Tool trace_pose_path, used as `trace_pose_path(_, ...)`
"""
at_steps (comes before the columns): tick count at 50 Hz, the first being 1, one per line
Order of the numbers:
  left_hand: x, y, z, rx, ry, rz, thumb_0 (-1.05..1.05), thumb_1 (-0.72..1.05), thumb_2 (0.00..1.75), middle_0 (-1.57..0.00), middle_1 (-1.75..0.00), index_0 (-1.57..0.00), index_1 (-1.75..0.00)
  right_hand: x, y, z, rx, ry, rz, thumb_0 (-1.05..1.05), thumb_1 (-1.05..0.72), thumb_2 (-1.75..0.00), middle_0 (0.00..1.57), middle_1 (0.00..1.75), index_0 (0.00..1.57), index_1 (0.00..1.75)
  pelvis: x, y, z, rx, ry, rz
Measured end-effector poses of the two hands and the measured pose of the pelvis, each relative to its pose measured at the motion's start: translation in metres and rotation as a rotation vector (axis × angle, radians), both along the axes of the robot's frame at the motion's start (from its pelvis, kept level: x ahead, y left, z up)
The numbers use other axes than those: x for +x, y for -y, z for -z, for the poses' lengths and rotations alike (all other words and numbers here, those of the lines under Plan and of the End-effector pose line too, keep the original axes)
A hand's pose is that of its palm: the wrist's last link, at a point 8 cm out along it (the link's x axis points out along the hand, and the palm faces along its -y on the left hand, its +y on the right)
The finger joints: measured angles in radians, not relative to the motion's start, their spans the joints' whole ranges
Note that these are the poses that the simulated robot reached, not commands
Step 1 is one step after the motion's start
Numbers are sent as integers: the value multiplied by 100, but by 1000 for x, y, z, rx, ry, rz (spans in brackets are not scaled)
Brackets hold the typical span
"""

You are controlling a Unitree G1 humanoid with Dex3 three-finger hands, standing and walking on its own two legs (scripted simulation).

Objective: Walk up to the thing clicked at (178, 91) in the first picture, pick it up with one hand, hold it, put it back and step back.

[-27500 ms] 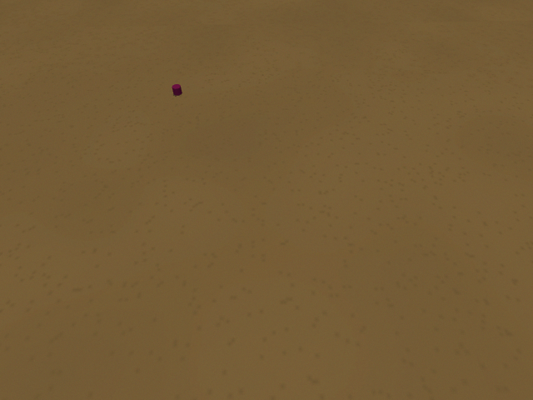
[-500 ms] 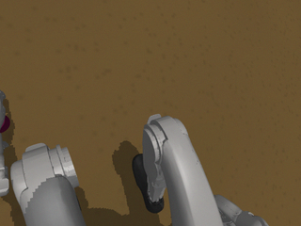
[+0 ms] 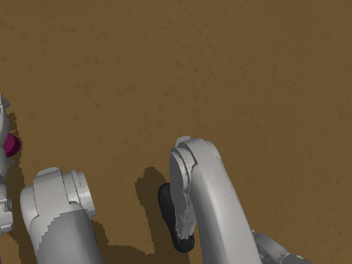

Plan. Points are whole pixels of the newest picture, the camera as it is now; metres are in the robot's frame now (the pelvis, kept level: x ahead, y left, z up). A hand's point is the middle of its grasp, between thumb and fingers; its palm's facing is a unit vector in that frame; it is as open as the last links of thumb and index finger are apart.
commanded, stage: withdraw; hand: left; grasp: from above
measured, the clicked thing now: (3, 144) +0.40 +0.30 -0.27
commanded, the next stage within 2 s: home in 0.68 s
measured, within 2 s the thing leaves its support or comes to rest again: neither
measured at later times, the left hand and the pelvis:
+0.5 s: hand out of the picture +0.36 +0.29 -0.08, palm faces -0.50 -0.13 -0.86, open 14.0 cm; pelvis -0.02 -0.02 +0.07, yaw +8 degrees
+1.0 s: hand out of the picture +0.40 +0.33 -0.10, palm faces -0.33 -0.14 -0.93, open 13.3 cm; pelvis +0.00 +0.00 +0.05, yaw +6 degrees
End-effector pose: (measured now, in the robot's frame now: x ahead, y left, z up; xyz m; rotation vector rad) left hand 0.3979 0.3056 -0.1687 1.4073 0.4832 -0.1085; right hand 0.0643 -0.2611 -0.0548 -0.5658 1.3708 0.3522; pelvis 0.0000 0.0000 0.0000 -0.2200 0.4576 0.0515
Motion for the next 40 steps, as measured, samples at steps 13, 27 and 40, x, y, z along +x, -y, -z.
trace_pose_path(13,-7,-16,-125,114,-13,-66,0,-50,100,-9,-100,-8,-99,46,0,3,90,144,215,1,-90,-90,20,30,20,30,-2,4,-42,68,-112,-41)
trace_pose_path(27,-26,11,-139,13,-144,91,0,-51,102,-10,-101,-9,-101,46,23,-23,-55,180,188,0,-90,-90,20,30,20,30,-17,18,-64,112,-87,-69)
trace_pose_path(40,-5,-12,-76,56,-21,40,0,-48,99,-11,-100,-11,-99,6,22,5,-144,65,169,0,-90,-90,20,30,20,30,-11,11,-24,82,-81,-55)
